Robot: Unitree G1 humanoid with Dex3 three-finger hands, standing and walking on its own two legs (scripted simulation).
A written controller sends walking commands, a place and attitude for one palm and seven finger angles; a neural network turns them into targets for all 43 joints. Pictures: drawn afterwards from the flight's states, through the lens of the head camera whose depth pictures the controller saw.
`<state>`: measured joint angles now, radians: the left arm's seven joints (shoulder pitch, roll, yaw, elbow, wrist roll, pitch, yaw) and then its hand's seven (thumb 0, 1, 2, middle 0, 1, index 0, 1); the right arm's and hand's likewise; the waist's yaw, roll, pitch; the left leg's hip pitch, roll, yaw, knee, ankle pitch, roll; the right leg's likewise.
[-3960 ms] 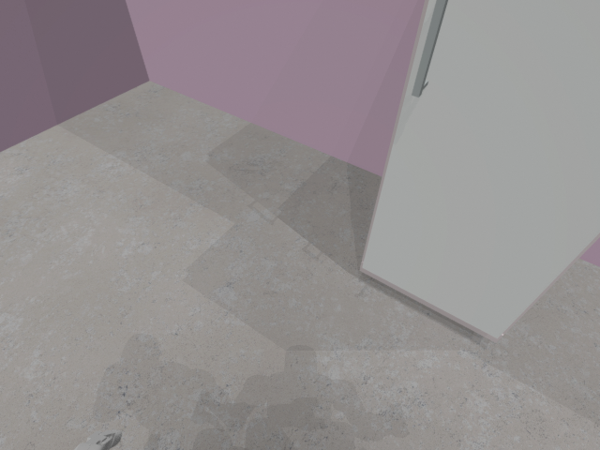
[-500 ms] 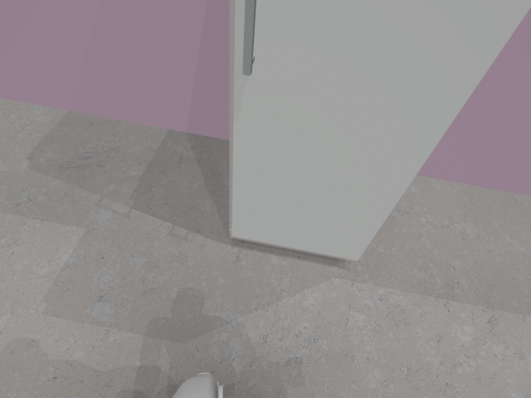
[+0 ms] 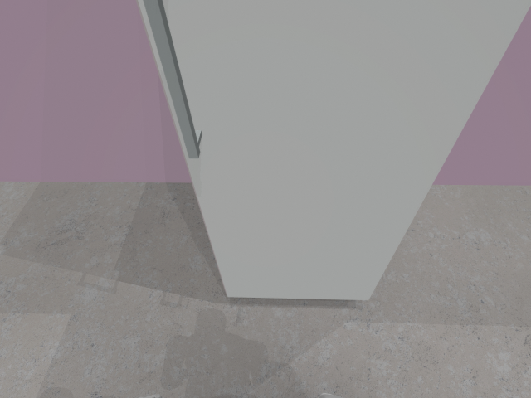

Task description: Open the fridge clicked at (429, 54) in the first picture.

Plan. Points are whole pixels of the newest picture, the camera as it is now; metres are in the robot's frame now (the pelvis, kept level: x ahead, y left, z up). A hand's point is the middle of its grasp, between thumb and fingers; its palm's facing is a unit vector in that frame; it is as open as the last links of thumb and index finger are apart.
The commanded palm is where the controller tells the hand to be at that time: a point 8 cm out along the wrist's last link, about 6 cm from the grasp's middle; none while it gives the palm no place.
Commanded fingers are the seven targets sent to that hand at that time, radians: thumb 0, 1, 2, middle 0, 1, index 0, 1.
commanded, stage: come to a stop and stand still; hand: left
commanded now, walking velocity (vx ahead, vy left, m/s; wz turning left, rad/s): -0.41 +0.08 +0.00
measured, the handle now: (179, 81) +0.51 +0.13 +0.22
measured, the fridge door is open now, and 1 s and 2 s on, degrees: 0 0 0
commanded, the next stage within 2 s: look again from close up in 1.52 s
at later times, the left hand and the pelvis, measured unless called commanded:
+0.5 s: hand out of the picture +0.08 +0.26 -0.18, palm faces +0.10 -0.97 -0.20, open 7.4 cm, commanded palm none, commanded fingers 0.00 0.90 0.90 -0.20 -0.30 -0.20 -0.30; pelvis +0.03 +0.06 +0.01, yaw +2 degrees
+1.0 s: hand out of the picture -0.01 +0.22 -0.15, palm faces +0.01 -0.98 -0.21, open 7.4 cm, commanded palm none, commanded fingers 0.00 0.90 0.90 -0.20 -0.30 -0.20 -0.30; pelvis -0.03 +0.03 +0.02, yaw +0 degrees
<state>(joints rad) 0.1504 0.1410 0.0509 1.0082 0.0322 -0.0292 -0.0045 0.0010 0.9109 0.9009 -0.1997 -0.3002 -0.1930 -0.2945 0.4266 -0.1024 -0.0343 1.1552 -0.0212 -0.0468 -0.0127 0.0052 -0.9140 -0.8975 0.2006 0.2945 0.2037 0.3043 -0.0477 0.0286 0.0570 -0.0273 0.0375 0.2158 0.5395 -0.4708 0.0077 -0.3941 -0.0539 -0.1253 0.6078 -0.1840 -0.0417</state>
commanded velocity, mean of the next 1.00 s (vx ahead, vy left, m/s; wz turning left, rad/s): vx -0.07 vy -0.05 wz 0.00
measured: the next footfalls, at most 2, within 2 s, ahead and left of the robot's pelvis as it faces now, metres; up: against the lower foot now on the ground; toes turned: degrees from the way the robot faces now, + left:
left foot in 0.42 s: +0.10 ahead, +0.15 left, +0.00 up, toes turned +6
right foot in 1.04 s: -0.03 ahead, -0.08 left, +0.00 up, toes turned -1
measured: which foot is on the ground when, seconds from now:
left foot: down 0.00-0.00, up 0.02-0.40, down 0.42-1.00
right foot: down 0.00-0.42, up 0.44-1.00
